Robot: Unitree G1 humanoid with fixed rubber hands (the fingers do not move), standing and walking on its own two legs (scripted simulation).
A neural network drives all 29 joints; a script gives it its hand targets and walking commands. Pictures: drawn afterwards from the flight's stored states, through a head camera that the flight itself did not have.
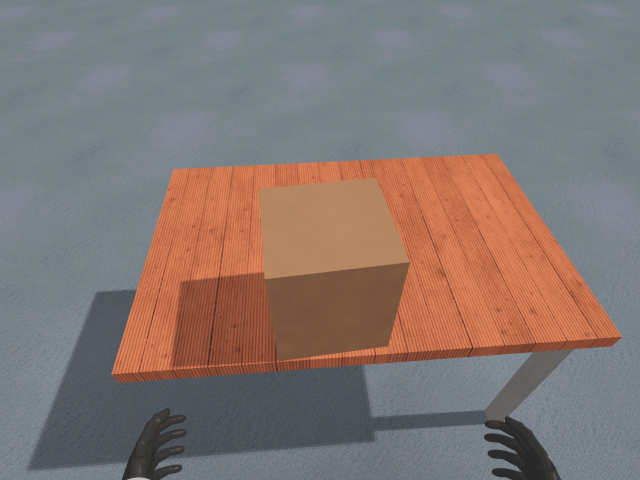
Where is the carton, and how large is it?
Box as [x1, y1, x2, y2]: [259, 178, 409, 360]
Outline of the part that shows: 375,178 259,189 264,277 278,360 386,346 388,344 409,261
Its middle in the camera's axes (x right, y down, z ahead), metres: +0.01 +0.06 +0.71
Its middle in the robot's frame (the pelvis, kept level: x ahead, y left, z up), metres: +0.48 +0.01 -0.08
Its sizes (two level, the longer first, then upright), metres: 0.210 0.200 0.250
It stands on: a table, 0.57 m high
